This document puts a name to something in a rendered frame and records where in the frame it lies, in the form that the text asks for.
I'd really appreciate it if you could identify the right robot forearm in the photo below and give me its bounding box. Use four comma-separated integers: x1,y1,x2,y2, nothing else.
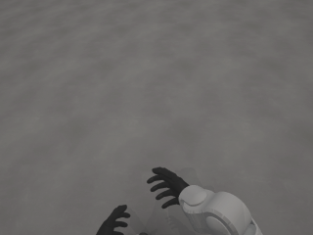
178,185,263,235

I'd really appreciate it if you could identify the right robot hand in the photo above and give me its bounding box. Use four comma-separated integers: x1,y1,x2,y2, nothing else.
147,167,190,209

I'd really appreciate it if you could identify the left robot hand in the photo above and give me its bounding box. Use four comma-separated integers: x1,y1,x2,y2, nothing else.
96,205,131,235

